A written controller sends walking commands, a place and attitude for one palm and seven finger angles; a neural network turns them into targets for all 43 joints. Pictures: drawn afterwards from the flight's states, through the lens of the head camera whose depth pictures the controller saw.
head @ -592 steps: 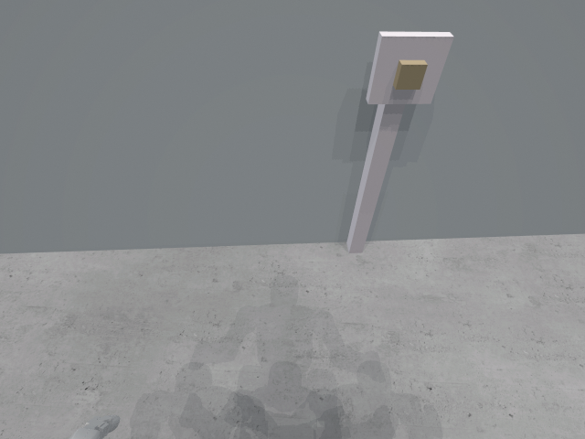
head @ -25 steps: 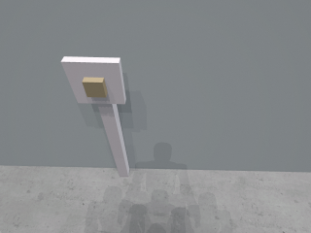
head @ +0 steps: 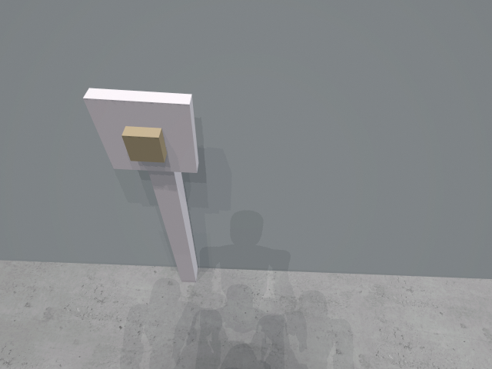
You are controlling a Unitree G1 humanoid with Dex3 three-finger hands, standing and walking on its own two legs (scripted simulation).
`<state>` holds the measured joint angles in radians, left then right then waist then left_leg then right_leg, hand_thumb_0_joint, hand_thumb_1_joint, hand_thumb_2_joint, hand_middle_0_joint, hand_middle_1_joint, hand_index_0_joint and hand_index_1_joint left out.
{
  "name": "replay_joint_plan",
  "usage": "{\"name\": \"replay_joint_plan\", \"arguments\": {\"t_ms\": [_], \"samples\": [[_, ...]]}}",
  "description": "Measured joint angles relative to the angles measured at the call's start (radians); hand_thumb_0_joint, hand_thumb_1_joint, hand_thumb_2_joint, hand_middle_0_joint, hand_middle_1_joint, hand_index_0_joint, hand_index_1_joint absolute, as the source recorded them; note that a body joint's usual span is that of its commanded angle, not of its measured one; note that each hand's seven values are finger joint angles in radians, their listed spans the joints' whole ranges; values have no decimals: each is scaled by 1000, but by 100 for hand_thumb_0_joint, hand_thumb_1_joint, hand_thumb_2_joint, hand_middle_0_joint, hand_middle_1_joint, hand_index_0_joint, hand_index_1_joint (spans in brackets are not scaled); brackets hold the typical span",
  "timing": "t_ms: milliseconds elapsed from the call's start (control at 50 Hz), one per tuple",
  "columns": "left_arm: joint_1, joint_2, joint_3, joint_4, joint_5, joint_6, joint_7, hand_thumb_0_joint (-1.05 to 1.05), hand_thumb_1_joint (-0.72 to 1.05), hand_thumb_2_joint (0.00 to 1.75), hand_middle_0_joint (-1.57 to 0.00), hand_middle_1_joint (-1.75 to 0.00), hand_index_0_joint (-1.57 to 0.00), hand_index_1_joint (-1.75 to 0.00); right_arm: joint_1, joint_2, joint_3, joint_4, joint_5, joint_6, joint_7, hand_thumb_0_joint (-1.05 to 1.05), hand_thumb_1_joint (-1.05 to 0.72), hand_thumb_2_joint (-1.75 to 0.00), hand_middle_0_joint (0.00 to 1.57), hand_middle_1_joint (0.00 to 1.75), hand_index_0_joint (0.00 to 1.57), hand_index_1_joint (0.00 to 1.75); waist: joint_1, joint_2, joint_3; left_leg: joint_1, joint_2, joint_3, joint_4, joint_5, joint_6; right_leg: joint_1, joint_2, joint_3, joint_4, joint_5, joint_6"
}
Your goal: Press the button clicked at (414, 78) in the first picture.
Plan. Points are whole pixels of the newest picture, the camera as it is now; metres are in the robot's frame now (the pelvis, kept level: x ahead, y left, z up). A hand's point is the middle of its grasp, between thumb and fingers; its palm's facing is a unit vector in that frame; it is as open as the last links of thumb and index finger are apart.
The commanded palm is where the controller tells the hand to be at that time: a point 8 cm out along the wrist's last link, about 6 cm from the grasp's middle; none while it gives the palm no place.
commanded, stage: come to a stop and stand still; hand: left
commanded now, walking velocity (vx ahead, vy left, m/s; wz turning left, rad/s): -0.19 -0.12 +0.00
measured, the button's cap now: (146, 143) +0.48 +0.23 +0.07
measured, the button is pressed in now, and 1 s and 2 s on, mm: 0 0 0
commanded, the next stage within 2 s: look again from close up in 0.98 s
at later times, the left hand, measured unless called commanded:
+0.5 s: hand out of the picture +0.06 +0.17 -0.17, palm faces +0.04 -0.98 -0.20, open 7.3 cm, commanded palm none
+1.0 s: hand out of the picture -0.04 +0.15 -0.16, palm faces +0.04 -0.98 -0.19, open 7.4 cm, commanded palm none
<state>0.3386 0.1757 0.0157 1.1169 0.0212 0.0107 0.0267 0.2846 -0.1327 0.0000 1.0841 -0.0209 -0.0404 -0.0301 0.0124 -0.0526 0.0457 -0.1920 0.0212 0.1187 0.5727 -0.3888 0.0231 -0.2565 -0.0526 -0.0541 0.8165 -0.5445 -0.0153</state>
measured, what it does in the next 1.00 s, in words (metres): steps on the spot: right foot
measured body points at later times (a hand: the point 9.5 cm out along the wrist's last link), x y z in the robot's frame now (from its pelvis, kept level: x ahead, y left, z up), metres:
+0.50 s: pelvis +0.00 -0.01 +0.01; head +0.02 -0.01 +0.45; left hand +0.06 +0.22 -0.15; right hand +0.04 -0.24 -0.15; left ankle -0.05 +0.11 -0.73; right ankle +0.00 -0.11 -0.73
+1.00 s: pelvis -0.02 -0.02 +0.01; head -0.01 -0.02 +0.46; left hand -0.04 +0.21 -0.15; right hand -0.03 -0.24 -0.15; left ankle -0.05 +0.11 -0.73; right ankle +0.00 -0.11 -0.73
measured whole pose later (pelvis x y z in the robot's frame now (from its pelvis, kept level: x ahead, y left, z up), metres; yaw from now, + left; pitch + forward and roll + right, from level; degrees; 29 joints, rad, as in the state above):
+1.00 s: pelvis -0.02 -0.02 +0.01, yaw +1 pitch -1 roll +0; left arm 0.29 0.18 -0.01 1.12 0.01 -0.01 0.02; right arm 0.29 -0.15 0.01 1.14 -0.02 0.00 -0.02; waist 0.02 -0.02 0.04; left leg -0.13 0.04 0.08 0.41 -0.25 -0.02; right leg -0.22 -0.01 -0.11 0.43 -0.20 -0.04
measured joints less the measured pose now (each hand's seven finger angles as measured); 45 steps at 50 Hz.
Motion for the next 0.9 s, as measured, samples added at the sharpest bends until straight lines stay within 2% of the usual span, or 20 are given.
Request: {"name": "replay_joint_plan", "arguments": {"t_ms": [40,100,120,180,280,420,640,900], "samples": [[-33,1,3,-9,-5,2,4,0,90,90,-20,-30,-20,-30,0,7,3,2,1,3,-8,0,-91,-90,20,30,20,30,-7,9,18,23,-7,-1,-35,15,-1,-29,0,-9,-18,22,0],[-80,9,7,-40,-6,-11,3,0,90,90,-20,-30,-20,-30,-3,14,4,11,6,17,-9,0,-91,-90,20,30,20,30,-7,17,40,43,-18,-3,-55,20,-10,-29,-4,-18,-187,219,3],[-93,10,9,-48,-5,-17,3,0,91,90,-20,-30,-20,-30,-5,15,1,13,8,22,-9,0,-91,-90,20,30,20,30,-7,24,43,43,-17,-5,-46,12,-14,-23,-3,-21,-206,249,3],[-117,5,8,-69,-3,-24,4,0,91,90,-20,-30,-20,-30,-14,7,-13,15,12,40,-12,1,-91,-90,20,30,20,30,-17,55,28,30,-3,-15,-29,0,-24,-26,9,-33,-200,207,-4],[-154,2,6,-101,2,-22,12,0,90,90,-20,-30,-20,-30,-44,-10,-31,0,16,55,-9,1,-92,-90,20,30,20,30,-27,56,22,-17,6,-33,33,2,-31,-35,13,-47,-195,197,-16],[-172,2,10,-109,-5,6,12,0,91,90,-20,-30,-20,-30,-68,-7,-28,-14,5,43,-8,1,-92,-90,20,30,20,30,-9,4,9,20,2,-21,-46,31,-28,-25,14,-35,-216,218,-6],[-114,8,-6,-68,-2,-7,-5,0,92,90,-20,-30,-20,-30,-66,-28,-17,-12,3,38,-2,0,-93,-90,20,30,20,30,-4,37,-20,51,15,-25,-116,85,-37,19,34,-43,-313,286,-18],[-57,10,-19,-12,-5,-14,-12,0,90,90,-20,-30,-20,-30,-16,-21,6,42,4,39,10,0,-91,-90,20,30,20,30,4,36,-11,60,22,-34,-160,129,-42,41,45,-54,-378,337,-28]]}}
